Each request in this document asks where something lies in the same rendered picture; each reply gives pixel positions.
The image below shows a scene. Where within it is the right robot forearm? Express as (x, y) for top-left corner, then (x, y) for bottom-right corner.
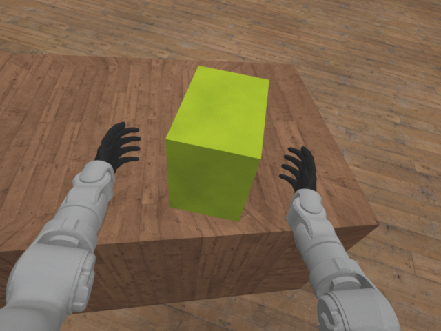
(286, 189), (401, 331)

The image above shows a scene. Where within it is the left robot hand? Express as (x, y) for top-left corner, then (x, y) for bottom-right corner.
(94, 122), (141, 173)

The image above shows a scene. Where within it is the carton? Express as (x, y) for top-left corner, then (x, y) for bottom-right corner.
(165, 66), (269, 222)

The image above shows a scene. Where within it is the pedestal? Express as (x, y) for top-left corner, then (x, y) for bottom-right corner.
(0, 52), (380, 314)

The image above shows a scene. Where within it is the left robot upper arm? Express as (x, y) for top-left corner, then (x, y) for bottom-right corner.
(0, 243), (96, 331)

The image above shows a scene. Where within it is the left robot forearm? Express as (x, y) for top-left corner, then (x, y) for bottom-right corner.
(6, 161), (115, 304)

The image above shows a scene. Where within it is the right robot hand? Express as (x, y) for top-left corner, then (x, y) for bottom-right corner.
(279, 146), (317, 194)

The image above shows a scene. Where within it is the right robot upper arm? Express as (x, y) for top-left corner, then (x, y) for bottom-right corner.
(317, 288), (400, 331)

